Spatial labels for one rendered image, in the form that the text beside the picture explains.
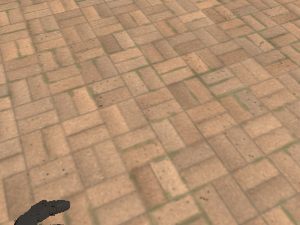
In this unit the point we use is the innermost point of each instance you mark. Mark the robot left hand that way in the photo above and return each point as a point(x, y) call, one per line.
point(42, 210)

